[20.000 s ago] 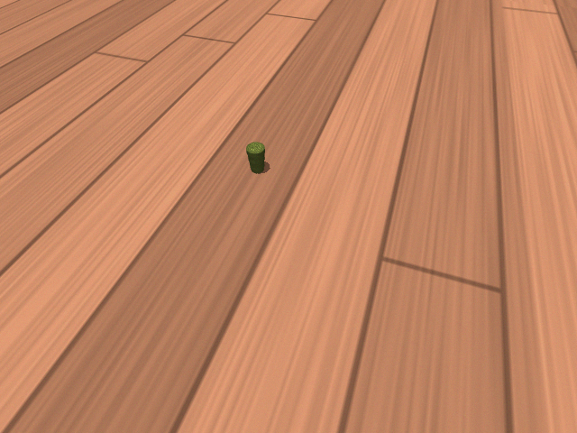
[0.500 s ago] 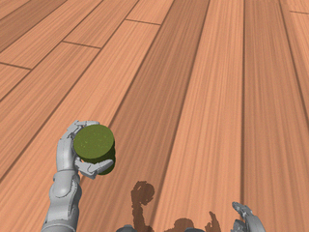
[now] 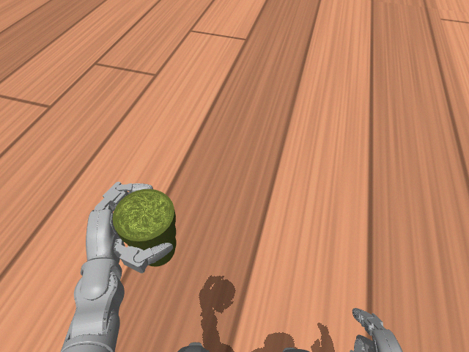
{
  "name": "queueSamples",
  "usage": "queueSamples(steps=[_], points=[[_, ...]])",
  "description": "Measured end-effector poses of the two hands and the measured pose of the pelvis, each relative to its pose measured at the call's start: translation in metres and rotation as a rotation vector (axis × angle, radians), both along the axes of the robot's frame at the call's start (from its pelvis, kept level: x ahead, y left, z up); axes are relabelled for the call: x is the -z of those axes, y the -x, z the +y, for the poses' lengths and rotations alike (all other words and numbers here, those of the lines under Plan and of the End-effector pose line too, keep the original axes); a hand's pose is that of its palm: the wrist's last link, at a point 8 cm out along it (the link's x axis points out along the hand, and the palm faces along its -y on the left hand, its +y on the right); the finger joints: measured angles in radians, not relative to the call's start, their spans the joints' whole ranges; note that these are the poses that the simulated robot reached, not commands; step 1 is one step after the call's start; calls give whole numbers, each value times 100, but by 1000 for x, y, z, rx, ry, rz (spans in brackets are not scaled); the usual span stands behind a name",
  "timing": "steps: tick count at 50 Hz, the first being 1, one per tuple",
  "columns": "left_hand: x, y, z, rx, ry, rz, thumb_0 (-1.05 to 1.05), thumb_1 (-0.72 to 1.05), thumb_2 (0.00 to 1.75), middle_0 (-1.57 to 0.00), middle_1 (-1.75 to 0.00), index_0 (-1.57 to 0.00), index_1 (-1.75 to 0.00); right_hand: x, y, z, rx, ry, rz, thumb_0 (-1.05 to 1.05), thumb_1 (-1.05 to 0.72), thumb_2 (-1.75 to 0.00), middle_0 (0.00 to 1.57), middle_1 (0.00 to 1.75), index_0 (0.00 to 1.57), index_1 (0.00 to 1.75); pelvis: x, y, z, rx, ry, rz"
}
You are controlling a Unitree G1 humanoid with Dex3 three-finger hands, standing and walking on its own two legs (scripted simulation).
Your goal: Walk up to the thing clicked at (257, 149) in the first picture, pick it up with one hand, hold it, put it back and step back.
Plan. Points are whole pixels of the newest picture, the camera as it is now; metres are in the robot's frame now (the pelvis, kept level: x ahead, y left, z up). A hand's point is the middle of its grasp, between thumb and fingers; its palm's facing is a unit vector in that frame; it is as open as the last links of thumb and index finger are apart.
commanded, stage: hold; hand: left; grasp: from the side
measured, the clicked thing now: (151, 233) +0.32 +0.16 +0.00
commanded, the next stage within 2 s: crouch in 0.36 s
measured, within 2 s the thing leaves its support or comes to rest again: neither
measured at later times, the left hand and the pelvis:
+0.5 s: hand (142, 228) +0.32 +0.17 +0.03, palm faces +0.13 -0.99 -0.03, open 11.8 cm; pelvis +0.00 +0.00 +0.00, yaw +0 degrees
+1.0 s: hand (152, 252) +0.33 +0.18 -0.10, palm faces +0.17 -0.99 -0.03, open 11.8 cm; pelvis -0.02 +0.00 -0.07, yaw -1 degrees
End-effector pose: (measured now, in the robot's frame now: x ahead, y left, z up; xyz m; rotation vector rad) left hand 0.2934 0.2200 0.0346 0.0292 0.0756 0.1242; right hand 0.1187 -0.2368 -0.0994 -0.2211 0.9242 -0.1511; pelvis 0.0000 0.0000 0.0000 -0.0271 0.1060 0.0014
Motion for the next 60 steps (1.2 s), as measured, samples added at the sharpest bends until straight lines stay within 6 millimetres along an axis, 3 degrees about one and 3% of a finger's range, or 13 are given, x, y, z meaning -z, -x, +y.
queueSamples(steps=[29,35,41,46,60], points=[[0,3,-1,-3,7,-6,-3,-58,101,-64,-97,-63,-98,0,-1,1,-2,1,-5,1,-92,-91,20,30,20,30,0,0,0,-2,0,-1],[13,0,0,-22,19,6,-3,-58,101,-64,-97,-63,-98,2,-1,-1,-8,5,0,1,-90,-91,20,30,20,30,3,3,-1,-1,-1,17],[48,-1,5,-41,25,36,-3,-58,101,-64,-97,-62,-98,15,5,-6,-19,16,39,1,-89,-90,20,30,21,30,16,9,-1,3,0,74],[90,-1,10,-45,19,41,-3,-58,101,-64,-97,-62,-98,41,16,-14,-30,34,92,1,-90,-90,20,30,21,30,41,15,-1,6,6,159],[239,-22,22,-64,-3,-13,-3,-59,102,-64,-96,-63,-98,180,42,-24,-44,53,221,1,-92,-91,20,30,20,30,169,38,-1,35,28,412]])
